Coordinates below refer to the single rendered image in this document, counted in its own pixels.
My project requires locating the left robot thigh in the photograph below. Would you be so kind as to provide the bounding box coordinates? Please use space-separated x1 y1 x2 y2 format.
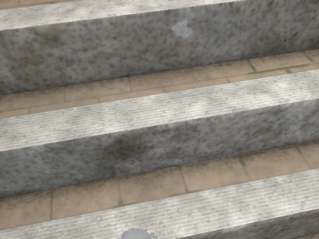
122 228 158 239

